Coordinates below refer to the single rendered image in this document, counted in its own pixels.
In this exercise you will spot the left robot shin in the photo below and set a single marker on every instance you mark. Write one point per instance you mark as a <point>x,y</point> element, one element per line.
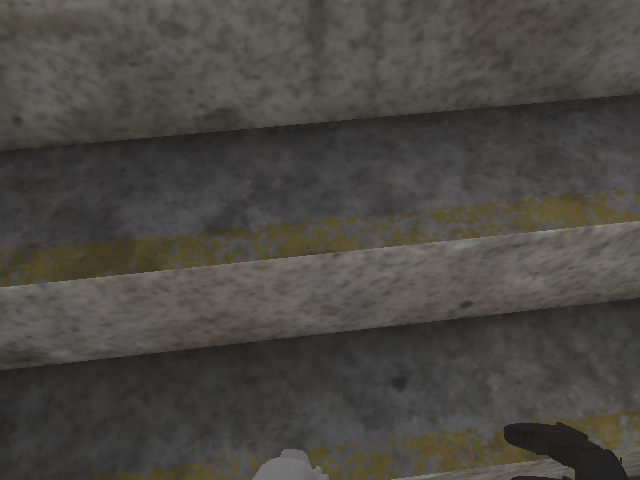
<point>294,454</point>

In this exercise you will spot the left robot thigh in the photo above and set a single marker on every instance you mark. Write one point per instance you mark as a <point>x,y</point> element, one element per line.
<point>289,469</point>

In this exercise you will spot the robot right hand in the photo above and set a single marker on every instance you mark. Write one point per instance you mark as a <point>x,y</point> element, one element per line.
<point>567,446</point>

